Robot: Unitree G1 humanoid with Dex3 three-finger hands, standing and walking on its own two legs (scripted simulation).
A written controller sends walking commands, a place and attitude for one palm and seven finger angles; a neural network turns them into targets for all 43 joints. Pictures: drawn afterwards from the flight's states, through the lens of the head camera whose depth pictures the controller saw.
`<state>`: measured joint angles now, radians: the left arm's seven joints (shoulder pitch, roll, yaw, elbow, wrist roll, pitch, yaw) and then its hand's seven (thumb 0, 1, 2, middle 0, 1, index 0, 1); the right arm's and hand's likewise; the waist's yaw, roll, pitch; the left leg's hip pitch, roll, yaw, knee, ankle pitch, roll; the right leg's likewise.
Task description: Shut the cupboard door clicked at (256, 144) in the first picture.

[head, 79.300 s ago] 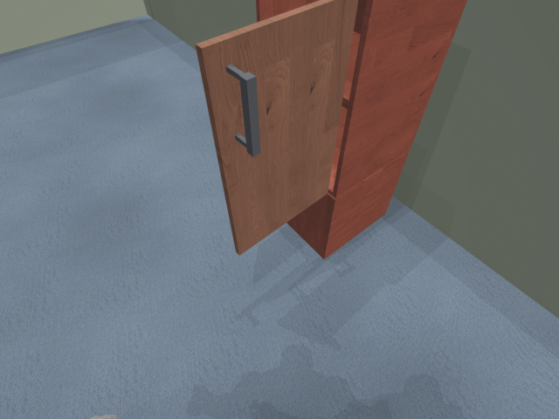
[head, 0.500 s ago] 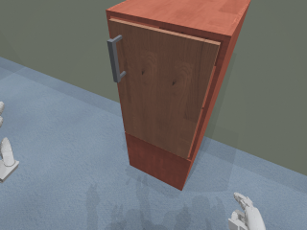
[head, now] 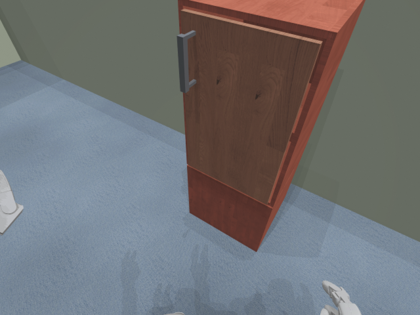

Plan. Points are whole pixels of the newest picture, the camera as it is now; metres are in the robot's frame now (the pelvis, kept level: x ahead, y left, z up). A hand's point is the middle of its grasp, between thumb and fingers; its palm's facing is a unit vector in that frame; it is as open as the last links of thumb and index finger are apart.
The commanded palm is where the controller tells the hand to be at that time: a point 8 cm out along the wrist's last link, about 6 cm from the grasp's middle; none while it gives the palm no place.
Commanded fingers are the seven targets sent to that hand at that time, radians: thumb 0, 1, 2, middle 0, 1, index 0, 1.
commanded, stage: step back with the hand held close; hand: left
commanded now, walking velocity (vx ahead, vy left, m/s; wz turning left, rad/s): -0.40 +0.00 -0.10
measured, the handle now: (188, 62) +0.71 +0.11 +0.16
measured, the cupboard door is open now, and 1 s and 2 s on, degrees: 0 0 0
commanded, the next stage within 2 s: stop stepping back and stand still in 0.40 s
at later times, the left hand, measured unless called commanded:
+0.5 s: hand out of the picture +0.13 +0.25 +0.20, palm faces +0.34 -0.87 -0.36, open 7.4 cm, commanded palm +0.07 +0.29 +0.20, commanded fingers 0.00 0.90 0.90 -0.20 -0.30 -0.20 -0.30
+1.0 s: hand out of the picture +0.01 +0.25 +0.20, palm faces +0.30 -0.85 -0.42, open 7.4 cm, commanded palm -0.01 +0.30 +0.20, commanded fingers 0.00 0.90 0.90 -0.20 -0.30 -0.20 -0.30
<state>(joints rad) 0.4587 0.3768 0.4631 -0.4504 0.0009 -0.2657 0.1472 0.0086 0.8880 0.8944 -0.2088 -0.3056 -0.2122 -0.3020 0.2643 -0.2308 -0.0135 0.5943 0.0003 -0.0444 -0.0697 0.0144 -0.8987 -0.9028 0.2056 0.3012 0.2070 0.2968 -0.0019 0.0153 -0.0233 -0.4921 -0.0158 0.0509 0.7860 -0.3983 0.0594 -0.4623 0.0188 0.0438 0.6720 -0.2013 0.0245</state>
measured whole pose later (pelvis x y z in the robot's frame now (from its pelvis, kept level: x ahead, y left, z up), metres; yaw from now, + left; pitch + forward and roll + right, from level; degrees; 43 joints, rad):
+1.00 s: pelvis -0.19 +0.02 +0.03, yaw -8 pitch +0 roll -1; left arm 0.66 0.43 0.40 -0.59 -0.02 -0.23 0.14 0.01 0.89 0.89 -0.21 -0.31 -0.22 -0.30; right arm 0.34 -0.20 0.00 0.70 -0.01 -0.09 -0.07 0.02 -0.90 -0.90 0.21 0.30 0.21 0.30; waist 0.01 -0.05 -0.10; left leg -0.49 0.00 0.00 0.87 -0.35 0.00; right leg -0.21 0.00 0.02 0.50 -0.30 -0.03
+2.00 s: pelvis -0.16 +0.05 +0.03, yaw -7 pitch +1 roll -2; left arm 0.57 0.44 0.41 -0.43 -0.05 -0.21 0.13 0.01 0.89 0.89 -0.21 -0.31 -0.21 -0.30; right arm 0.21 -0.20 0.03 0.61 0.01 -0.10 -0.06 0.01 -0.90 -0.90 0.21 0.30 0.21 0.30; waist 0.01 0.02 -0.04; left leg -0.32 0.03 0.04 0.50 -0.21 0.01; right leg -0.20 0.02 -0.04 0.43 -0.25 -0.01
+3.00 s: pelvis -0.17 +0.07 +0.03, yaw -5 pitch +0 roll +0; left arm 0.31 0.12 0.02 1.13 0.02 -0.01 0.03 0.01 0.93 0.89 -0.20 -0.30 -0.20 -0.30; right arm 0.33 -0.13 0.01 1.11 -0.02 0.01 -0.03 0.01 -0.91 -0.90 0.20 0.30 0.20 0.30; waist -0.01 0.01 -0.01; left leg -0.27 -0.02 0.02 0.42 -0.15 0.04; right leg -0.19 -0.02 -0.03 0.43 -0.24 0.01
